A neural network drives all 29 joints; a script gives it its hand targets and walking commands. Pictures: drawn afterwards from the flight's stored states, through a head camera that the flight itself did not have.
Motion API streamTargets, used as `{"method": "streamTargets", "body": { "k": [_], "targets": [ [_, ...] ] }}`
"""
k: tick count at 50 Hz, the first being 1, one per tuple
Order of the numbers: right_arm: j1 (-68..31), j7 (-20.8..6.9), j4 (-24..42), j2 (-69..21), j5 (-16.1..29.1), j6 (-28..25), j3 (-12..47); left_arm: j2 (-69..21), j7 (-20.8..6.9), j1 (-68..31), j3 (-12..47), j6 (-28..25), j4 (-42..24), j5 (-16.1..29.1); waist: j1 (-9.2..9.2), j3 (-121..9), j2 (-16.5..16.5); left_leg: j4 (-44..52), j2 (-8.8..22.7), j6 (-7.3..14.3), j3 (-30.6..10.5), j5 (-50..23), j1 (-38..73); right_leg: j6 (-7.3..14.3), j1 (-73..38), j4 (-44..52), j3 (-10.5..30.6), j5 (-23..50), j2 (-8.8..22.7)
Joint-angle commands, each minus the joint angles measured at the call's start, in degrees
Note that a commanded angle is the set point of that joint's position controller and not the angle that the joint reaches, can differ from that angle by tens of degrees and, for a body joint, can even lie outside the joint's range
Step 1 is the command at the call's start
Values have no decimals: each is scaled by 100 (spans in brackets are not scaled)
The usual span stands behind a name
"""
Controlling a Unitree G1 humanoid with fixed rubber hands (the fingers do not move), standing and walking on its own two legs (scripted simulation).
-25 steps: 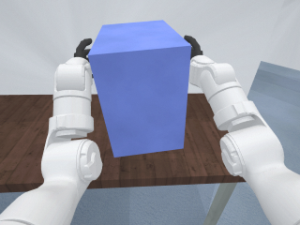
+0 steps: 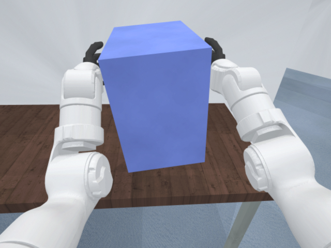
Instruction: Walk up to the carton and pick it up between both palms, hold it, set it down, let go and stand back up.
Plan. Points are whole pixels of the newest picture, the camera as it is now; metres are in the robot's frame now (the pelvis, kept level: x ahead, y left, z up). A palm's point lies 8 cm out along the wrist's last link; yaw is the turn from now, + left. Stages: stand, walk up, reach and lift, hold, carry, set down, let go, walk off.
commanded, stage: set down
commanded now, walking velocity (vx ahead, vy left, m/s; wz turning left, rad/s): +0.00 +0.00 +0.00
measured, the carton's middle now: (156, 90) +0.41 +0.01 +0.26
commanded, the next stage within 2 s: none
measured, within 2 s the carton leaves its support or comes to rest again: neither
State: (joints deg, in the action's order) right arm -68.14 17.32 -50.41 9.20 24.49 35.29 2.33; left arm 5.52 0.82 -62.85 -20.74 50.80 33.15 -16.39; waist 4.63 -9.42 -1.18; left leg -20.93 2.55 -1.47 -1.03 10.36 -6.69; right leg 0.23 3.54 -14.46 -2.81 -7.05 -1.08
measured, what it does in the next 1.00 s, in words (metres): stands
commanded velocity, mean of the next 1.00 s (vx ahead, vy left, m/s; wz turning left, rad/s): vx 0.00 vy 0.00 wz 0.00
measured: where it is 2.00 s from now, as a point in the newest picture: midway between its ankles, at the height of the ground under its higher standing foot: outside the picture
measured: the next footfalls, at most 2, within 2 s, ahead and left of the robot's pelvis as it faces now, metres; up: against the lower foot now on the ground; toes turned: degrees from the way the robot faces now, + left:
none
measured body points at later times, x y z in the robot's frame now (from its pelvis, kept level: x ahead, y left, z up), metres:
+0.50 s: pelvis +0.01 -0.01 +0.00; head -0.07 +0.01 +0.44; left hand +0.41 +0.18 +0.34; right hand +0.42 -0.10 +0.32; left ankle +0.02 +0.13 -0.75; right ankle +0.01 -0.12 -0.75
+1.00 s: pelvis +0.00 +0.01 +0.00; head -0.07 +0.04 +0.44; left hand +0.41 +0.16 +0.28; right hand +0.41 -0.11 +0.27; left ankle +0.02 +0.13 -0.75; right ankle +0.01 -0.12 -0.75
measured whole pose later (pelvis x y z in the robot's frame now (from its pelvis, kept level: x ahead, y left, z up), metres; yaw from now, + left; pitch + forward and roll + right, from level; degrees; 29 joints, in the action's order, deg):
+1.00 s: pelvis +0.00 +0.01 +0.00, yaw +0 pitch -10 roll -1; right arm -62.3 7.9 -56.7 1.2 3.2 13.1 -16.7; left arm 0.1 -1.5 -62.6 -27.6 37.5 35.6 -28.8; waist 3.1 0.9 -3.4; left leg -18.5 1.0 -0.1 -0.4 9.8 0.9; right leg -0.7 -3.0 -14.4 -2.4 -7.7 0.5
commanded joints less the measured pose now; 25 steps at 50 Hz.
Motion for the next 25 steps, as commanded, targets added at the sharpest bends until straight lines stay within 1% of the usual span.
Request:
{"method": "streamTargets", "body": {
  "k": [1, 3, 6, 8, 10, 12, 15, 18, 20, 23, 25],
  "targets": [
    [-4578, -770, 1619, -4094, 715, -194, 1141, -3909, -734, -3992, 1812, -587, -775, 1102, -34, -1826, 330, 187, -408, -65, -6, -1176, 108, -158, -869, -83, 159, 739, -370],
    [-4604, -814, 1610, -4073, 700, -231, 1105, -3968, -689, -4131, 1912, -627, -825, 1180, 0, -1933, 399, 145, -404, -84, -14, -1284, 224, -132, -765, -77, 127, 712, -377],
    [-4814, -832, 1556, -4106, 577, -393, 954, -3989, -662, -4381, 1886, -757, -783, 1209, 11, -1861, 404, 135, -407, -77, -29, -1125, 215, -137, -684, -64, 128, 641, -344],
    [-4929, -817, 1481, -4125, 448, -552, 807, -3944, -680, -4479, 1805, -872, -612, 1185, 29, -1699, 400, 159, -422, -51, -23, -946, 185, -149, -645, -30, 143, 579, -296],
    [-5075, -812, 1370, -4062, 200, -775, 529, -3788, -729, -4590, 1574, -1029, -312, 1052, 24, -1430, 398, 242, -422, -4, 7, -649, 115, -153, -598, 41, 140, 376, -228],
    [-5098, -837, 1155, -3946, -135, -1036, 164, -3536, -809, -4605, 1204, -1207, 96, 829, -32, -1084, 393, 367, -414, 68, 63, -287, -12, -155, -549, 121, 115, 63, -140],
    [-4635, -903, 607, -3693, -675, -1284, -391, -3210, -959, -4011, 626, -1316, 685, 365, -114, -707, 290, 495, -401, 166, 163, -218, -36, -151, -673, 200, 44, -74, -46],
    [-4038, -929, 263, -3400, -1041, -1464, -641, -2915, -1176, -3278, 257, -1327, 900, -104, -110, -408, 79, 521, -407, 210, 248, -577, 128, -201, -1054, 214, -12, 405, 5],
    [-3745, -908, 260, -3267, -1133, -1580, -651, -2783, -1323, -2915, 177, -1315, 853, -315, -71, -322, -56, 493, -442, 208, 301, -809, 232, -254, -1357, 152, -45, 925, 15],
    [-3723, -867, 661, -3222, -1218, -1863, -496, -2742, -1452, -2781, 321, -1364, 512, -343, 21, -565, -170, 397, -490, 179, 351, -1143, 367, -300, -1669, 12, -121, 1476, 3],
    [-3832, -865, 1054, -3256, -1269, -2128, -320, -2871, -1430, -2851, 635, -1480, 131, -177, 138, -941, -95, 265, -498, 92, 344, -1527, 564, -286, -1763, -82, -195, 1758, -30]
  ]
}}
